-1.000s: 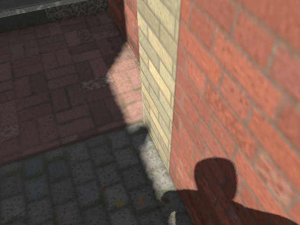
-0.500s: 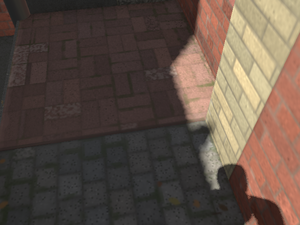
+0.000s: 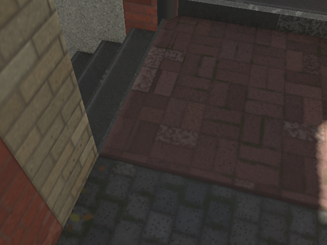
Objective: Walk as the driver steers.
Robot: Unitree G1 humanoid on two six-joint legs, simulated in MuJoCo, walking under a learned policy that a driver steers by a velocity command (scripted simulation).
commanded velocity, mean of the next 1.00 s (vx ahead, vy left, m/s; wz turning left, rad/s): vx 0.50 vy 0.00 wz -0.23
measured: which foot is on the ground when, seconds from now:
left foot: up 0.00-0.08, down 0.10-0.70, up 0.72-1.00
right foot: down 0.00-0.10, up 0.12-0.68, down 0.70-1.00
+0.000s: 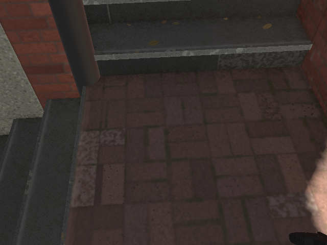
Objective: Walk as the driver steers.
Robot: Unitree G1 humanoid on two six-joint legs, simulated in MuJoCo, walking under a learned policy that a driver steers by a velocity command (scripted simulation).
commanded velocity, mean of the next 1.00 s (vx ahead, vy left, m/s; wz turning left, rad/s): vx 0.50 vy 0.00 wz -0.43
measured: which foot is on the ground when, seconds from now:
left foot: up 0.00-0.10, down 0.12-0.62, up 0.64-1.00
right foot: down 0.00-0.12, up 0.14-0.60, down 0.62-1.00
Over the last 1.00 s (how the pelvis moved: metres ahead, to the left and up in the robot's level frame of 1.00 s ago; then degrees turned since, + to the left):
0.60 0.05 0.01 -18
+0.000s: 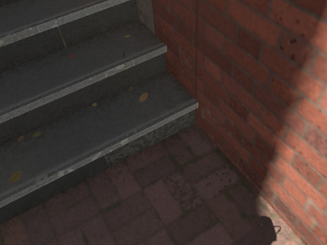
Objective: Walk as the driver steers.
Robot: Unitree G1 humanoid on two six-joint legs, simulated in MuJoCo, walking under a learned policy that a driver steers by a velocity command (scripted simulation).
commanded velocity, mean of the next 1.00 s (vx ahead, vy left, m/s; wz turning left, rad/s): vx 0.50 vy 0.00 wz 0.51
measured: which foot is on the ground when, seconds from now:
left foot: up 0.00-0.18, down 0.20-0.64, up 0.66-1.00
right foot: down 0.00-0.22, up 0.24-0.60, down 0.62-1.00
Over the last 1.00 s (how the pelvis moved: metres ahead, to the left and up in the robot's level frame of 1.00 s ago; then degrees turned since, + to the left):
0.54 -0.15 0.00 -26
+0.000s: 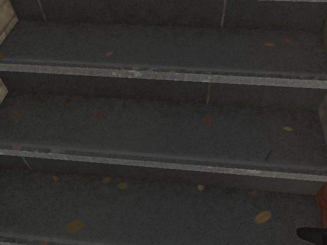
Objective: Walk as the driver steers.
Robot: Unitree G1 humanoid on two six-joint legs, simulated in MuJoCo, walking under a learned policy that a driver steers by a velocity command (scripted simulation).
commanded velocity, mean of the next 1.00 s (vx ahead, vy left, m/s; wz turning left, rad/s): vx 0.47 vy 0.00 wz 0.43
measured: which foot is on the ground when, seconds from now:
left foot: up 0.00-0.10, down 0.12-0.62, up 0.64-1.00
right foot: down 0.00-0.10, up 0.12-0.58, down 0.60-1.00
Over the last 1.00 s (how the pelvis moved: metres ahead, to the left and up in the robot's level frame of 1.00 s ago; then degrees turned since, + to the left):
0.55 0.14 0.00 36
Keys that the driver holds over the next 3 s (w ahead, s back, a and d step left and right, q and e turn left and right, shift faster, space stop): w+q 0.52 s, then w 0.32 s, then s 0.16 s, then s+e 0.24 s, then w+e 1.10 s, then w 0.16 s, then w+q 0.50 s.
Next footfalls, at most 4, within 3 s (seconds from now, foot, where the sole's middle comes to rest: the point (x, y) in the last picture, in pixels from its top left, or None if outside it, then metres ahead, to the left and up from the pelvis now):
0.12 left None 0.21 0.14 -0.78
0.60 right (192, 217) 0.52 -0.01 -0.61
1.12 left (95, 207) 0.53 0.36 -0.61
1.48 right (158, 145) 0.71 0.13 -0.44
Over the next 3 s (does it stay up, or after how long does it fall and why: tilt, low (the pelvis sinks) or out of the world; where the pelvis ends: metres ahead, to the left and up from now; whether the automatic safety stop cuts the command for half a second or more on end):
stays up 1.38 0.10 0.70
